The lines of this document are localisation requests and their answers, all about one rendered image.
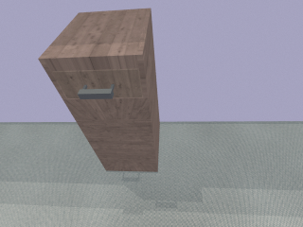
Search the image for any drawer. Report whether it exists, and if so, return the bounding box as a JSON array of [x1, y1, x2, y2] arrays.
[[52, 68, 143, 98]]

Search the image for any cabinet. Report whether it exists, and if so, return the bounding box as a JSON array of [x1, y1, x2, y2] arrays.
[[38, 8, 160, 172]]

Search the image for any handle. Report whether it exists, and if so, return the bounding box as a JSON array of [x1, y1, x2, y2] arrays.
[[78, 84, 115, 99]]

